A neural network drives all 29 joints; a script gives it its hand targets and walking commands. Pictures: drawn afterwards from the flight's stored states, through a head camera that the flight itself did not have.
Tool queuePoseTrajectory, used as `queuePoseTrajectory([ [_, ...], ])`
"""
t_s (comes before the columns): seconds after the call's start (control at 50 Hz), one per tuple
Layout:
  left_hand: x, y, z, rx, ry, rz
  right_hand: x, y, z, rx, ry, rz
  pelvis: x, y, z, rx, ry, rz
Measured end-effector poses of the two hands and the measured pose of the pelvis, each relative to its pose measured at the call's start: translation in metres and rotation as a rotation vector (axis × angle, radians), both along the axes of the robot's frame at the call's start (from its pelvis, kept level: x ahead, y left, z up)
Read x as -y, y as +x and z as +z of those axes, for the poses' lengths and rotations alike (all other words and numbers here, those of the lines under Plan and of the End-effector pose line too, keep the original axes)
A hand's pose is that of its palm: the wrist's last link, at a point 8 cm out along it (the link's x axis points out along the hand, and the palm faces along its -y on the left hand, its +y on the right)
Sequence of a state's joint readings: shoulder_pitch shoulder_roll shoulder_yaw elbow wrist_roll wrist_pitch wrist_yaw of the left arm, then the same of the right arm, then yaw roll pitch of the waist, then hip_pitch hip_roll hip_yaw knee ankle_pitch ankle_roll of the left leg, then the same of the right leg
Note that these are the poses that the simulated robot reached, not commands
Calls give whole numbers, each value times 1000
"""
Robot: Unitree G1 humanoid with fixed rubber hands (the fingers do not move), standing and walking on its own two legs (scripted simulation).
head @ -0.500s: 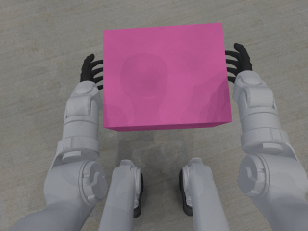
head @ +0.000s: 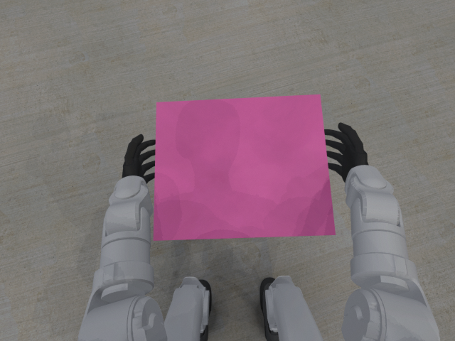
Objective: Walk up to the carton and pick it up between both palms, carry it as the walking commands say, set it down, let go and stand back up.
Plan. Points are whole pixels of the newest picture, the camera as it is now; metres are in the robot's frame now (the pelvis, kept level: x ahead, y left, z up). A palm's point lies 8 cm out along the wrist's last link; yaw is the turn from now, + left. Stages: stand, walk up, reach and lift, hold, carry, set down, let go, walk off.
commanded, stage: reach and lift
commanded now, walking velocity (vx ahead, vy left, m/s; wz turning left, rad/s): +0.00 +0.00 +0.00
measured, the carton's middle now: (240, 173) +0.43 -0.01 -0.14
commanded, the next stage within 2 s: none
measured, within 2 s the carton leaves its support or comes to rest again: neither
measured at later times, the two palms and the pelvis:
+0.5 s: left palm (112, 176) +0.38 +0.18 +0.02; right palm (385, 169) +0.39 -0.20 +0.03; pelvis +0.01 +0.00 +0.06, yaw +0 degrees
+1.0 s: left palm (84, 181) +0.36 +0.19 +0.08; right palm (411, 165) +0.37 -0.19 +0.09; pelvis +0.04 -0.01 +0.11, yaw +0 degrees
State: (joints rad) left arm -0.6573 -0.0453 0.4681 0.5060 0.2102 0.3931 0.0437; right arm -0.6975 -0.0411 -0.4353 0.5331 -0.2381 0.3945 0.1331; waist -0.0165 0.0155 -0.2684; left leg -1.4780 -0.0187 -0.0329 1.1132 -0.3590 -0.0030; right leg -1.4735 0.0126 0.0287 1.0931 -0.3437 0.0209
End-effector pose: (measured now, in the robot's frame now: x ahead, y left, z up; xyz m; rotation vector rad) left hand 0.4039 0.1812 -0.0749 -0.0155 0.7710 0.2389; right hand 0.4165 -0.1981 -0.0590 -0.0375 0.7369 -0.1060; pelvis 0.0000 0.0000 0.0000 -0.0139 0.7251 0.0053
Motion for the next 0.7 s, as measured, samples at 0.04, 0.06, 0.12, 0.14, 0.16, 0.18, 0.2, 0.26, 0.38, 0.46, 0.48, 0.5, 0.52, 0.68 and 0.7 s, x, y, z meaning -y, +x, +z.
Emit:
queuePoseTrajectory([
  [0.04,0,-1,5,0,-1,-2,0,-3,3,0,2,-10,0,3,5,4,0,0],
  [0.06,0,-2,8,1,1,-4,0,-5,5,0,4,-14,0,5,7,7,0,0],
  [0.12,0,-4,20,5,5,-7,0,-11,13,0,13,-24,0,8,15,20,1,-4],
  [0.14,0,-4,24,6,4,-6,0,-12,15,1,18,-25,0,9,17,26,2,-5],
  [0.16,0,-5,28,6,5,-6,0,-14,18,1,22,-26,0,9,20,33,2,-5],
  [0.18,-1,-6,32,7,7,-7,0,-15,22,1,26,-27,-1,10,23,41,2,-5],
  [0.2,-1,-7,37,8,8,-8,0,-16,26,3,29,-24,-1,10,25,49,2,-5],
  [0.26,-2,-10,49,12,2,-15,0,-19,39,9,35,-16,-1,11,33,79,4,-7],
  [0.38,-4,-16,72,19,-26,-53,1,-26,64,17,30,-16,-1,10,49,148,8,-8],
  [0.46,-3,-21,85,21,-32,-63,3,-30,79,20,20,-13,0,9,59,192,7,-4],
  [0.48,-3,-22,88,21,-34,-63,3,-31,83,21,17,-12,0,9,62,202,8,-3],
  [0.5,-3,-23,91,22,-33,-63,3,-31,86,21,15,-10,0,9,64,212,8,-4],
  [0.52,-3,-23,93,21,-32,-62,3,-31,89,21,15,-8,1,9,66,222,9,-4],
  [0.68,-5,-30,112,18,-25,-52,0,-34,110,24,3,7,4,13,81,285,9,-4],
  [0.7,-5,-31,114,15,-24,-50,-1,-35,111,21,5,8,4,14,83,293,10,-4],
])
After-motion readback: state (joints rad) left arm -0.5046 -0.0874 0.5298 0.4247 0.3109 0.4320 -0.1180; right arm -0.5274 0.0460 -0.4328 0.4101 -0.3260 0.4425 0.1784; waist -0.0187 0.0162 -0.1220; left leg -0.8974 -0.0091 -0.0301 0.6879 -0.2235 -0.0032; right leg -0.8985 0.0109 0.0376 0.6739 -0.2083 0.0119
